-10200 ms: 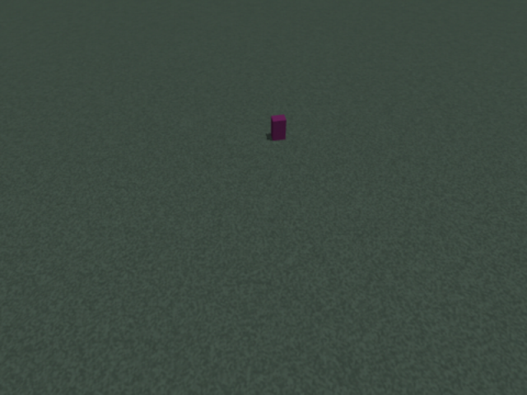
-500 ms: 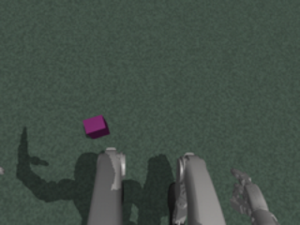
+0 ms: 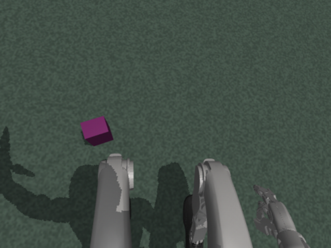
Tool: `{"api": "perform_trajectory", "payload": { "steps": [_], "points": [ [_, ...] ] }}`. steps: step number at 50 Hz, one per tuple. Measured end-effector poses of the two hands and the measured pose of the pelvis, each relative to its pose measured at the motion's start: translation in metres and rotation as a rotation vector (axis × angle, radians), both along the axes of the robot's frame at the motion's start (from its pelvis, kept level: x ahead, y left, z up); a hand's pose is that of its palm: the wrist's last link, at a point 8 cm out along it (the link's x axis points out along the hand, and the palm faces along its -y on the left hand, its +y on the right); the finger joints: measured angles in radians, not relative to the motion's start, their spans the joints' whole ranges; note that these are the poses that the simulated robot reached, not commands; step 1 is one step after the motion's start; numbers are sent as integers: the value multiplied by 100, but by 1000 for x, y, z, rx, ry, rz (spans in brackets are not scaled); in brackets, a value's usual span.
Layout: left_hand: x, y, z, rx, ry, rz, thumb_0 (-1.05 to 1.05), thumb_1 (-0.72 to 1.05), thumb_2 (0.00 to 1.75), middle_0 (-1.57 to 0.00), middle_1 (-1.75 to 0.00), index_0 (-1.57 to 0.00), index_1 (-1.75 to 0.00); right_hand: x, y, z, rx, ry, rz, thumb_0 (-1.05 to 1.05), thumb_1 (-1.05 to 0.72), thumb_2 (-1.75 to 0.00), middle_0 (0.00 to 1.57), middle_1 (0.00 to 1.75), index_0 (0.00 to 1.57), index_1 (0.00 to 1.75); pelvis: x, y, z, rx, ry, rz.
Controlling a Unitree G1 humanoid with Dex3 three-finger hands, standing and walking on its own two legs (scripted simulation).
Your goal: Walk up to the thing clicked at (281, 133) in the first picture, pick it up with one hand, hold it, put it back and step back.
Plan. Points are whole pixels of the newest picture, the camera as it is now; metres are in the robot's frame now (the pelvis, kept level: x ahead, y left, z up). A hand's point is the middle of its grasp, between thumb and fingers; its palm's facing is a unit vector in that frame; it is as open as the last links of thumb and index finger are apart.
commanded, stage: go down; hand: left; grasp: from the side
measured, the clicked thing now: (98, 132) +0.42 +0.26 -0.36
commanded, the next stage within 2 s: approach in 1.08 s
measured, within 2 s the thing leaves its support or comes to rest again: neither
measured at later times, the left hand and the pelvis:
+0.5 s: hand out of the picture +0.32 +0.44 -0.03, palm faces +0.27 -0.95 -0.12, open 17.6 cm; pelvis -0.01 +0.00 -0.03, yaw -1 degrees
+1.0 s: hand out of the picture +0.31 +0.45 -0.04, palm faces +0.27 -0.96 -0.11, open 17.6 cm; pelvis -0.01 +0.00 -0.05, yaw -1 degrees
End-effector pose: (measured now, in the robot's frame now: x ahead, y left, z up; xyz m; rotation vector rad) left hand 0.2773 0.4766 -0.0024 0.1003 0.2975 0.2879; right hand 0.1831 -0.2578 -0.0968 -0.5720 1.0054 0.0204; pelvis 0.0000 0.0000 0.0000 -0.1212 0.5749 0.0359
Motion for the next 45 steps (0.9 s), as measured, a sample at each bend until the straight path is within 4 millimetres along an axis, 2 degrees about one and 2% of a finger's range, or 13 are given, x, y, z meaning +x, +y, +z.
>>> {"api": "perform_trajectory", "payload": {
  "steps": [16, 30, 45],
  "points": [
    [5, 6, -11, 0, -46, 2, -1, -56, 3, -7, -5, -6, -5, -11, -4, -26, -3, 22, 13, 1, -93, -91, 21, 30, 20, 30, -5, -3, -25, 3, -14, -7],
    [7, 13, -20, -5, -73, -3, -1, -58, 4, -7, -5, -6, -6, -14, -8, -34, -23, 30, 20, 1, -93, -91, 21, 30, 20, 30, -6, -2, -37, -2, -20, -12],
    [1, 17, -28, -4, -105, 0, -1, -59, 4, -7, -5, -5, -6, -11, -6, -45, -20, 24, 40, 1, -94, -91, 20, 30, 20, 30, -8, -2, -49, -3, -31, -15]
  ]
}}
